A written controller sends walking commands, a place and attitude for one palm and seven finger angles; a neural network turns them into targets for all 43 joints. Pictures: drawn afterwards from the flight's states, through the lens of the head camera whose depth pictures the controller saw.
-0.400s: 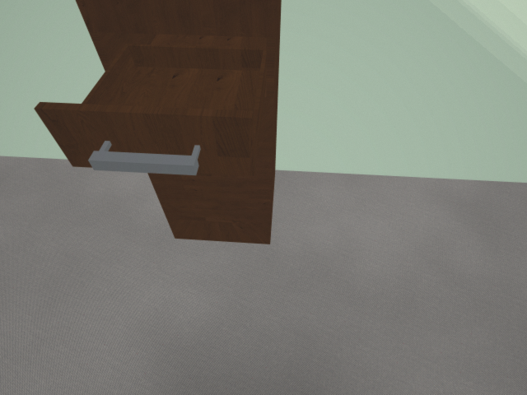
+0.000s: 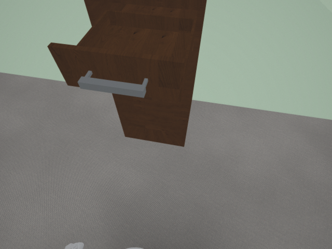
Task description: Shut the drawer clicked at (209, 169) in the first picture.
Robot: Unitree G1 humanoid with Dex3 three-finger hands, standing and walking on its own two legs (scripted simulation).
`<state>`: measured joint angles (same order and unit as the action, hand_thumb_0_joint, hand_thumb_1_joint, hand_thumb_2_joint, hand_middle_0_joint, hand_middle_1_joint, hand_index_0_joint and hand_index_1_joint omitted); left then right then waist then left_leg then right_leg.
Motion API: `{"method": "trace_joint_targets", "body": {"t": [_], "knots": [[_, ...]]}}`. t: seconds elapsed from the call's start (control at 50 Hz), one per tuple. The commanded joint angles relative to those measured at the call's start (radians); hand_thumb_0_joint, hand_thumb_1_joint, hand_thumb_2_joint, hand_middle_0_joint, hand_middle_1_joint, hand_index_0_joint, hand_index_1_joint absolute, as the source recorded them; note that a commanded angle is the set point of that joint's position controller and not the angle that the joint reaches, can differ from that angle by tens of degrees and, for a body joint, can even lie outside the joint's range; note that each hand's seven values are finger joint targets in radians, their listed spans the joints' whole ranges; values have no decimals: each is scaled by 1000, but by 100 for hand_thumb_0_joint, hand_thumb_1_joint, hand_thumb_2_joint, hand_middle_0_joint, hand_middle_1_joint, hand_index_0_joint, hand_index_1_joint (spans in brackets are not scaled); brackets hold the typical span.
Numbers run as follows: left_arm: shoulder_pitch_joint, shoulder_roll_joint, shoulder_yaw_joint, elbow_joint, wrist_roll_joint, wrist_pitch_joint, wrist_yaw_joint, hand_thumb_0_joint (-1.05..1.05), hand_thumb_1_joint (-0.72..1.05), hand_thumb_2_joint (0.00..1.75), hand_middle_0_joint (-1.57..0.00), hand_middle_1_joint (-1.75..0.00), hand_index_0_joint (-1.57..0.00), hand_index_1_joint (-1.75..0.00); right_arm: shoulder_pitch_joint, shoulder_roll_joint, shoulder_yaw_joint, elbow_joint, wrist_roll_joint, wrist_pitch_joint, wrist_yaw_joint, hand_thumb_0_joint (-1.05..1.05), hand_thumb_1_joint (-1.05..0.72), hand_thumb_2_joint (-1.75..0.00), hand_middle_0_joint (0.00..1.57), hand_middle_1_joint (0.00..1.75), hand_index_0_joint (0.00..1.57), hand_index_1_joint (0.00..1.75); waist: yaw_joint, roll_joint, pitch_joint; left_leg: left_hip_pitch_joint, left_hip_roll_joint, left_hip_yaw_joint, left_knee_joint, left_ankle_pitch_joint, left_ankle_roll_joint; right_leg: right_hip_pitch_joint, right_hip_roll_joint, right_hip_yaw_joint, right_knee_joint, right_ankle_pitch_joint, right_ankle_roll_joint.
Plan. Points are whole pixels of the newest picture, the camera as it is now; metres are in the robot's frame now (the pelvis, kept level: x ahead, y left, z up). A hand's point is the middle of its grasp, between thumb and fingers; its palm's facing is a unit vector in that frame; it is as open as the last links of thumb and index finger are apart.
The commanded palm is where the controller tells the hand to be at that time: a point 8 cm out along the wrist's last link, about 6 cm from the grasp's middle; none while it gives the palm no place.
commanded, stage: turn or walk to find it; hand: left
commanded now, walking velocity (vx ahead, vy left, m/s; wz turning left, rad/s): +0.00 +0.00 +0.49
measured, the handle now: (114, 82) +0.54 +0.17 +0.07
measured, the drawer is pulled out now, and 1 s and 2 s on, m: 0.29 0.29 0.29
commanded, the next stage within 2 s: stand and wait in 0.10 s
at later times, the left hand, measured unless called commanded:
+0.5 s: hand out of the picture +0.00 +0.19 -0.17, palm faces +0.13 -0.96 -0.26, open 7.4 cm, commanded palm none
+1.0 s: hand out of the picture +0.07 +0.18 -0.17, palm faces +0.15 -0.96 -0.26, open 7.4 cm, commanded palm none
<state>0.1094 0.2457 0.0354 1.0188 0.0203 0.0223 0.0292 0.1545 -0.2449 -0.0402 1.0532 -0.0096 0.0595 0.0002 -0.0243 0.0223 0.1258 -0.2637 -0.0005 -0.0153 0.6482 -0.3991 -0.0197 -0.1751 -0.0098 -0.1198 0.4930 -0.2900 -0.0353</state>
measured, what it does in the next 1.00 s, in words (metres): steps on the spot: right foot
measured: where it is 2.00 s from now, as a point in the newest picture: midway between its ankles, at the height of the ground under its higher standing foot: outside the picture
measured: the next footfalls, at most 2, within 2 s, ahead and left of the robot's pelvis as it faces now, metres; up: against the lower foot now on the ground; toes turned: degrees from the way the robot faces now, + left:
right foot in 0.42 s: +0.05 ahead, -0.15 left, +0.00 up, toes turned +8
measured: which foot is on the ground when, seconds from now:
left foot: down 0.00-1.00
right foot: down 0.00-0.10, up 0.12-0.40, down 0.42-1.00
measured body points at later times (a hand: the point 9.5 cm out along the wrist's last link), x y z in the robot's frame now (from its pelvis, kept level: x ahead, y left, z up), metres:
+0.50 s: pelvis +0.01 -0.02 +0.00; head +0.05 -0.02 +0.45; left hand -0.01 +0.24 -0.15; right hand +0.09 -0.25 -0.16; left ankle +0.01 +0.12 -0.74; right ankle +0.01 -0.15 -0.74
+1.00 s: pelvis +0.03 -0.03 +0.00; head +0.06 -0.03 +0.45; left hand +0.07 +0.23 -0.15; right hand +0.09 -0.27 -0.15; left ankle +0.01 +0.12 -0.74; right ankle +0.02 -0.15 -0.74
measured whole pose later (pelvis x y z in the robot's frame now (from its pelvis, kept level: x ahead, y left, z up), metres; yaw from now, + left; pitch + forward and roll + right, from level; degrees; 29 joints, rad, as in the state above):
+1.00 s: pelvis +0.03 -0.03 +0.00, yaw +8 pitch -1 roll +0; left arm 0.15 0.23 0.04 1.06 0.01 0.01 0.03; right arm 0.20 -0.20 -0.04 1.10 -0.01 0.02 -0.02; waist -0.02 -0.01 0.08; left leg -0.18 0.05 -0.04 0.44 -0.24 -0.06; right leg -0.14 0.00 0.01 0.45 -0.29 0.00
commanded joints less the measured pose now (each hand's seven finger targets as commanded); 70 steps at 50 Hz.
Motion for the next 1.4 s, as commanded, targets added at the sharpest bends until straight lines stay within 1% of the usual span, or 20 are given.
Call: {"method": "trace_joint_targets", "body": {"t": [0.0, 0.02, 0.04, 0.06, 0.08, 0.1, 0.12, 0.14, 0.24, 0.3, 0.34, 0.36, 0.38, 0.4, 0.42, 0.46, 0.54, 0.74, 0.88, 1.38], "knots": [[10, 204, 58, -70, 4, -10, 14, 0, 90, 90, -20, -30, -20, -30, 59, -86, -36, -78, 10, -12, -4, 0, -90, -90, 20, 30, 20, 30, -9, -181, -102, -31, 73, 20, 12, -74, -8, 90, -343, 169, -68, 585, -138], [7, 202, 59, -77, -2, -10, 9, 0, 90, 90, -20, -30, -20, -30, 87, -81, -35, -70, 8, -15, -2, 0, -90, -90, 20, 30, 20, 30, -21, -144, -108, 29, 65, 38, -86, 57, -9, 56, -321, 132, -13, 548, -101], [8, 186, 58, -87, -10, -4, 4, 0, 90, 90, -20, -30, -20, -30, 130, -98, -36, -62, 1, -22, -2, 0, -90, -90, 20, 30, 20, 30, -41, -55, -108, 125, 87, -17, -205, 279, 13, -47, -267, 72, 98, 409, -36], [33, 121, 52, -110, -16, 8, -1, 0, 90, 90, -20, -30, -20, -30, 162, -174, -50, -66, -15, -31, -8, 0, -90, -90, 20, 30, 20, 30, -40, 228, -100, 155, 268, -344, -317, 505, 110, -216, -105, -9, 302, 17, 62], [-11, 110, 39, -134, -13, 14, -1, 0, 90, 90, -20, -30, -20, -30, 184, -217, -64, -61, -19, -29, -18, 0, -90, -90, 20, 30, 20, 30, -52, 284, -82, 138, 386, -483, -392, 560, 218, -292, -43, 65, 469, -345, 80], [-11, 124, 45, -135, -9, 21, 1, 0, 90, 90, -20, -30, -20, -30, 168, -216, -59, -64, -26, -29, -18, 0, -90, -90, 20, 30, 20, 30, -46, 178, -87, 68, 387, -435, -404, 360, 248, -266, -59, 158, 547, -317, 56], [-2, 115, 51, -125, -6, 26, -1, 0, 90, 90, -20, -30, -20, -30, 123, -180, -53, -84, -23, -34, -20, 0, -90, -90, 20, 30, 20, 30, -19, 116, -74, 1, 335, -396, -441, 142, 213, -263, -61, 167, 577, -242, 49], [13, 107, 54, -113, 0, 27, -5, 0, 90, 90, -20, -30, -20, -30, 76, -166, -51, -99, -24, -39, -26, 0, -90, -90, 20, 30, 20, 30, 6, 127, -50, -24, 302, -368, -445, 65, 189, -278, -61, 165, 581, -187, 56], [67, 55, 28, -97, -3, 6, -12, 0, 90, 90, -20, -30, -20, -30, 102, -129, -45, -79, -18, -53, -37, 0, -90, -90, 20, 30, 20, 30, 6, 115, -169, 160, 232, -221, -359, 358, 171, -244, -35, 114, 363, -168, 68], [108, 46, 19, -75, -5, -1, -11, 0, 90, 90, -20, -30, -20, -30, 106, -117, -46, -69, -15, -50, -36, 0, -90, -90, 20, 30, 20, 30, 6, 144, -184, 127, 211, -181, -333, 378, 147, -128, -8, 80, 168, -130, 61], [177, 53, 22, -41, -4, -7, -6, 0, 90, 90, -20, -30, -20, -30, 83, -101, -41, -70, -5, -48, -33, 0, -90, -90, 20, 30, 20, 30, 40, 97, -161, 23, 158, -139, -281, 272, 96, 9, -8, 90, -31, 34, 55], [196, 93, 25, -31, 2, -16, 0, 0, 90, 90, -20, -30, -20, -30, 81, -65, -37, -76, 4, -46, -29, 0, -90, -90, 20, 30, 20, 30, 41, -13, -141, -40, 89, -98, -211, 176, 49, 45, -77, 217, -141, 47, 30], [180, 149, 33, -27, 2, -25, 3, 0, 90, 90, -20, -30, -20, -30, 73, -27, -28, -85, 11, -44, -23, 0, -90, -90, 20, 30, 20, 30, 28, -123, -105, -44, 24, -24, -150, 97, 7, -12, -211, 346, -214, 44, -25], [137, 185, 34, -31, 1, -25, 0, 0, 90, 90, -20, -30, -20, -30, 93, -16, -23, -81, 7, -39, -16, 0, -90, -90, 20, 30, 20, 30, 5, -174, -86, 11, 6, -2, -116, 61, -3, -92, -282, 386, -242, 15, -71], [90, 188, 28, -38, 3, -21, -5, 0, 90, 90, -20, -30, -20, -30, 116, -24, -26, -67, 1, -42, -9, 0, -90, -90, 20, 30, 20, 30, -14, -107, -83, 92, 6, 1, -126, 105, 2, -160, -259, 350, -217, -43, -73], [84, 137, 23, -24, -4, -29, -1, 0, 90, 90, -20, -30, -20, -30, 107, -40, -26, -43, -1, -49, -18, 0, -90, -90, 20, 30, 20, 30, -11, -140, -110, 134, 44, -26, -158, 290, 12, -133, -134, 254, -131, 132, -21], [106, 115, 19, 5, -9, -25, 3, 0, 90, 90, -20, -30, -20, -30, 75, -63, -25, -22, 2, -56, -23, 0, -90, -90, 20, 30, 20, 30, 7, -59, -65, 105, 84, -55, -229, 324, 17, -79, -94, 220, -124, 157, 9], [105, 120, 29, 28, -11, -37, 3, 0, 90, 90, -20, -30, -20, -30, 68, -78, -22, 9, -1, -67, -32, 0, -90, -90, 20, 30, 20, 30, 15, -25, -142, 145, 99, -33, -245, 403, 9, 33, -92, 208, -126, 312, 2], [109, 98, 31, 23, -14, -31, 7, 0, 90, 90, -20, -30, -20, -30, 76, -48, -17, 13, -2, -61, -35, 0, -90, -90, 20, 30, 20, 30, 23, -24, -119, 125, 101, -30, -240, 448, 2, 60, -94, 180, -108, 370, 7], [119, 106, 26, 27, -10, -29, 1, 0, 90, 90, -20, -30, -20, -30, 64, -71, -21, 10, 1, -62, -35, 0, -90, -90, 20, 30, 20, 30, 20, -20, -79, 117, 97, -75, -277, 352, 16, 20, -84, 169, -157, 172, 16]]}}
